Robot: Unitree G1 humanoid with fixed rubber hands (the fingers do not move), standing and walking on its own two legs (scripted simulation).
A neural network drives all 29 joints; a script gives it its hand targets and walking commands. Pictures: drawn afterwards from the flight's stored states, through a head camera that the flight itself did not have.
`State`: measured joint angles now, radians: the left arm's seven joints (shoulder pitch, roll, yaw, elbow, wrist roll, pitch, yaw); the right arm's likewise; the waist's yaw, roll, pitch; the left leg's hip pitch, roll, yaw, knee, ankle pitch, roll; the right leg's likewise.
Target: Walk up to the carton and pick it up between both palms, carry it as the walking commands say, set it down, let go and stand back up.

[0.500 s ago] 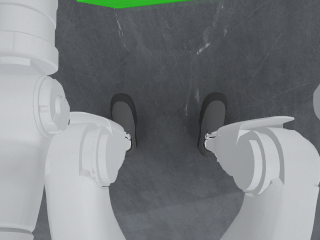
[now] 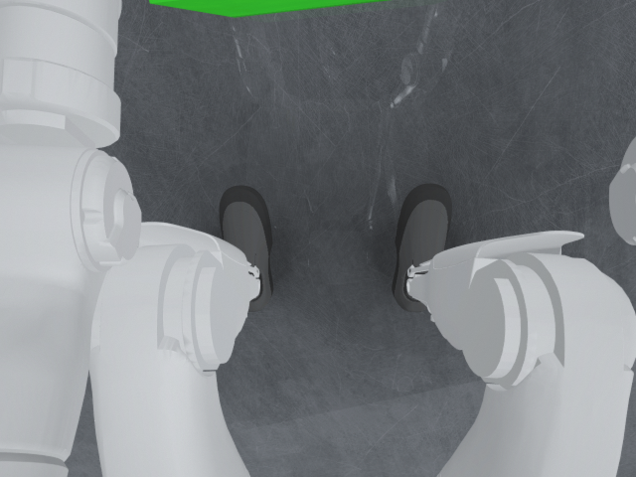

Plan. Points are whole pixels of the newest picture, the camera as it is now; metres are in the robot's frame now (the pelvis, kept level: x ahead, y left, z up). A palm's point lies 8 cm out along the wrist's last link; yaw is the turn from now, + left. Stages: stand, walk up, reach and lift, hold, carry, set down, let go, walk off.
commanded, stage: reach and lift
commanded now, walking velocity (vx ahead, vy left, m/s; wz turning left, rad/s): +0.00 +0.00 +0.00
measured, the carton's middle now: out of the picture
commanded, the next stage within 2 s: none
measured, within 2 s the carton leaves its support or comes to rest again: leaves its support in 0.64 s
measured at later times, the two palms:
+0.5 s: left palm out of the picture +0.57 +0.18 -0.21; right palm out of the picture +0.59 -0.20 -0.20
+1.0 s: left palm out of the picture +0.57 +0.17 -0.14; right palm out of the picture +0.59 -0.20 -0.13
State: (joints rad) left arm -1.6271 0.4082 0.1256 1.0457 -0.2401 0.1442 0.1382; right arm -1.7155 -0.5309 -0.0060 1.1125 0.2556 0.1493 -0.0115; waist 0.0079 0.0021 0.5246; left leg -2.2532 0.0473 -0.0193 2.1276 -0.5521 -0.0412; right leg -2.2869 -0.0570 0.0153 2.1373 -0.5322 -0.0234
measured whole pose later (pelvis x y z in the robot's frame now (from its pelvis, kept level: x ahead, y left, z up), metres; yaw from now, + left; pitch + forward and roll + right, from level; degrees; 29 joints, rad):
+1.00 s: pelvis -0.01 +0.00 +0.01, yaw +0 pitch +32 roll +2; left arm -1.62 0.41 0.14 0.99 -0.23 0.33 0.15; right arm -1.72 -0.53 0.00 1.11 0.24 0.30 -0.01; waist 0.01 0.00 0.53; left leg -2.14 0.04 -0.02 2.13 -0.55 -0.04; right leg -2.17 -0.06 0.02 2.14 -0.53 -0.02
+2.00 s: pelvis -0.03 +0.00 +0.07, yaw -1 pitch +24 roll +2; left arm -1.46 0.31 0.36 0.75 -0.04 0.51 0.11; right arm -1.62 -0.47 -0.06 0.98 0.14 0.44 -0.01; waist 0.01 0.00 0.53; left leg -1.85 0.04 -0.02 1.96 -0.52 -0.04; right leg -1.88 -0.04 0.02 1.96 -0.49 -0.02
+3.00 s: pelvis -0.04 +0.00 +0.18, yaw -1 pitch +14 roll +2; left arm -1.23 0.23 0.40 0.63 0.02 0.54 0.07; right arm -1.38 -0.37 -0.12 0.85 0.08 0.48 -0.01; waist 0.01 0.00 0.52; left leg -1.38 0.04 0.00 1.57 -0.44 -0.04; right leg -1.41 -0.03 0.02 1.58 -0.42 -0.02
